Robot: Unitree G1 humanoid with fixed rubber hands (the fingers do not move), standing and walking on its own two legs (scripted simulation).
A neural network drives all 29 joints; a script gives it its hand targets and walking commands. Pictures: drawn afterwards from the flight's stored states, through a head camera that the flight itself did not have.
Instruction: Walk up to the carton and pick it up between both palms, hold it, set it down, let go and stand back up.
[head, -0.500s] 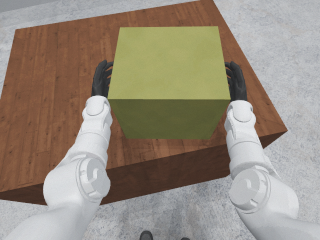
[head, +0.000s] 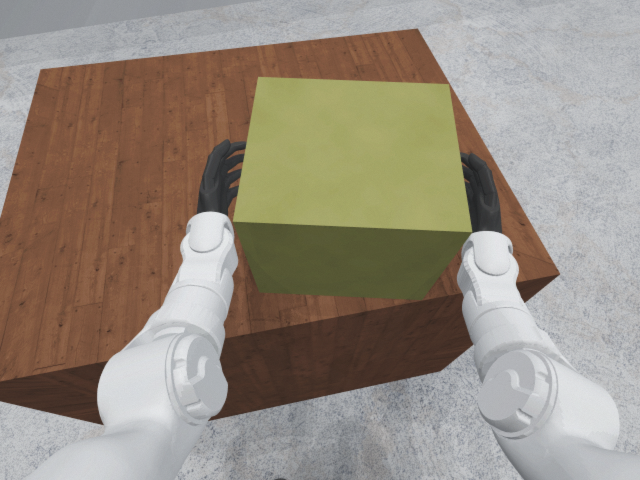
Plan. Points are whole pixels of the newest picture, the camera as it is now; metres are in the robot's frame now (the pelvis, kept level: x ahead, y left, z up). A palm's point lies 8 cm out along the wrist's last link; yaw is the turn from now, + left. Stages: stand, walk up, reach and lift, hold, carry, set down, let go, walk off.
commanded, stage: reach and lift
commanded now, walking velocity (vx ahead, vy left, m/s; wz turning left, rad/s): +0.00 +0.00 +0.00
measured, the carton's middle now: (346, 196) +0.49 +0.00 +0.02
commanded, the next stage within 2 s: none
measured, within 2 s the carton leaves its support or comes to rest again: leaves its support in 0.32 s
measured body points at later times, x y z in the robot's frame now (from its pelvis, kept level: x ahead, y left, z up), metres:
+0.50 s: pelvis +0.00 +0.01 +0.00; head +0.06 +0.01 +0.45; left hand +0.45 +0.17 +0.07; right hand +0.44 -0.16 +0.07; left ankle +0.01 +0.12 -0.74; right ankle -0.02 -0.08 -0.74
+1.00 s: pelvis -0.02 +0.01 +0.01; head -0.02 +0.03 +0.46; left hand +0.41 +0.18 +0.13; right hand +0.40 -0.15 +0.13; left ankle +0.01 +0.12 -0.74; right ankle -0.02 -0.08 -0.74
